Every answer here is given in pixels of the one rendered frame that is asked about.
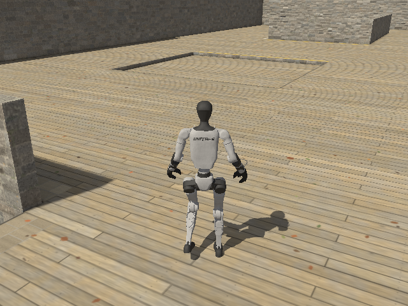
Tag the right robot foot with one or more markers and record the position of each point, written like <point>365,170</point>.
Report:
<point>218,252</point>

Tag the robot right upper arm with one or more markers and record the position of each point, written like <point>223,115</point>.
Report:
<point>228,144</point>

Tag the left robot forearm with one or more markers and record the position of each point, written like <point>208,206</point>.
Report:
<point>173,164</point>

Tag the robot left upper arm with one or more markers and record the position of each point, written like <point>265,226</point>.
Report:
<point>183,135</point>

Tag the robot head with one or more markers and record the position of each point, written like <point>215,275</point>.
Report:
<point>204,110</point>

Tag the right robot forearm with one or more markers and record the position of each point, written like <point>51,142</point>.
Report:
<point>238,165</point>

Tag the left robot hand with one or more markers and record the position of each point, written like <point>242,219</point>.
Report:
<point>169,173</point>

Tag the right robot hand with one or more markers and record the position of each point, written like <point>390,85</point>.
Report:
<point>244,175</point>

